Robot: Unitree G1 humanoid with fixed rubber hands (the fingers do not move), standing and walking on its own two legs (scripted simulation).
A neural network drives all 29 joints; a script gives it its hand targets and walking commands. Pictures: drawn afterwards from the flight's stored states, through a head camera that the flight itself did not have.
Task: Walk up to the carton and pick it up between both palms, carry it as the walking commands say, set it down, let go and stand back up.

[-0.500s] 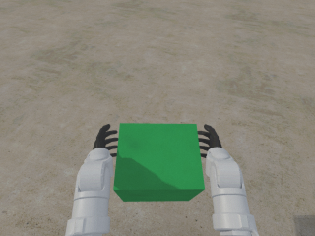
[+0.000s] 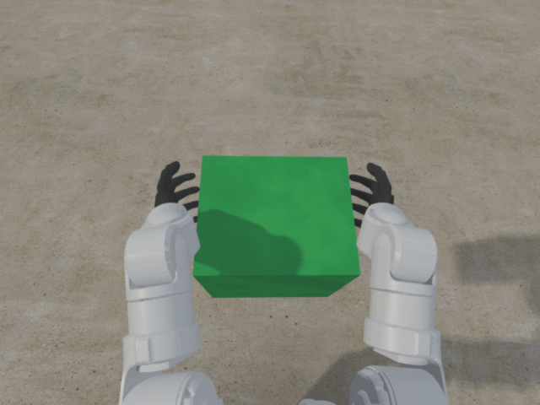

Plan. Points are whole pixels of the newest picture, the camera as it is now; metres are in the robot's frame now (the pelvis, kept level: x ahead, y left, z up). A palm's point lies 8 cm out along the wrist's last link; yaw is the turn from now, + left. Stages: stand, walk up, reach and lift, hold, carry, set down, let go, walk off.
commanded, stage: carry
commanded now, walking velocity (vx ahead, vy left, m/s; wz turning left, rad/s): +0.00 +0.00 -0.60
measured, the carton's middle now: (272, 234) +0.36 -0.01 +0.01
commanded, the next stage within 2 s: none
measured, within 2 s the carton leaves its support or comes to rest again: neither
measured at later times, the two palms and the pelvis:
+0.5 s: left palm (239, 218) +0.33 +0.04 +0.10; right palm (456, 273) +0.25 -0.23 +0.10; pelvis -0.03 +0.00 -0.01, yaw -18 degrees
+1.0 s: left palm (311, 257) +0.27 -0.05 +0.12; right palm out of the picture +0.11 -0.28 +0.11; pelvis -0.09 +0.02 +0.00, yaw -37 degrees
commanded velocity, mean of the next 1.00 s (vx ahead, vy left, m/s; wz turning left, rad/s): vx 0.00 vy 0.00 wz -0.60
